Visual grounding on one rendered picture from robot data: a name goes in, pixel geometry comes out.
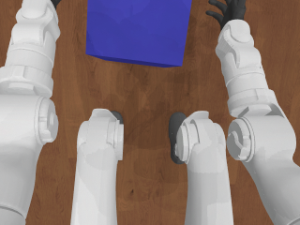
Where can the robot right upper arm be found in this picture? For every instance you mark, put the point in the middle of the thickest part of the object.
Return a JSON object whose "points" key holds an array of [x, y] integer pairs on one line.
{"points": [[265, 144]]}

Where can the carton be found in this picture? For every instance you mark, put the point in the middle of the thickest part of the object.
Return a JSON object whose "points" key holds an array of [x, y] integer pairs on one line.
{"points": [[141, 32]]}

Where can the robot right forearm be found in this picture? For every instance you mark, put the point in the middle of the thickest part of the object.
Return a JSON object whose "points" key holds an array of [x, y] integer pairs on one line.
{"points": [[241, 66]]}

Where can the left robot shin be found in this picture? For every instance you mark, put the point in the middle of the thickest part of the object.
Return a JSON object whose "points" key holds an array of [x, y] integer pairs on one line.
{"points": [[83, 130]]}

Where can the right robot shin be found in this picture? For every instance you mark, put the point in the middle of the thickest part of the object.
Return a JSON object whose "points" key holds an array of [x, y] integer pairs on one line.
{"points": [[202, 115]]}

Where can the robot left forearm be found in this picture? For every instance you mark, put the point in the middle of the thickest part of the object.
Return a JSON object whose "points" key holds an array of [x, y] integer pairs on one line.
{"points": [[31, 51]]}

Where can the robot left upper arm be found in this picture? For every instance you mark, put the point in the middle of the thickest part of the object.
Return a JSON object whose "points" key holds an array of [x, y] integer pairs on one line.
{"points": [[26, 123]]}

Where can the robot right hand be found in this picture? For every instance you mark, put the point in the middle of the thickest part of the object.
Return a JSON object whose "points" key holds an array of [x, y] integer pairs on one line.
{"points": [[234, 10]]}

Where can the robot left hand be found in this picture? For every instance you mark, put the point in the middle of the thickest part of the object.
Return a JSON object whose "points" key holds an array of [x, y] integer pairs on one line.
{"points": [[55, 3]]}

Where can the robot shin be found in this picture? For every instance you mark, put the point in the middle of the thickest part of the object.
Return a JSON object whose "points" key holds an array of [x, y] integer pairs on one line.
{"points": [[83, 130], [202, 115]]}

